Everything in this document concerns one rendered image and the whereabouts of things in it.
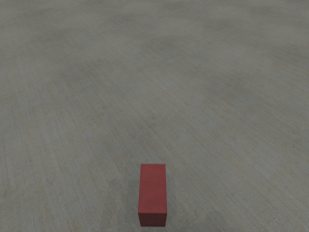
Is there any carton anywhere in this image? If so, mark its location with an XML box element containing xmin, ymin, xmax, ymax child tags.
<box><xmin>138</xmin><ymin>163</ymin><xmax>167</xmax><ymax>227</ymax></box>

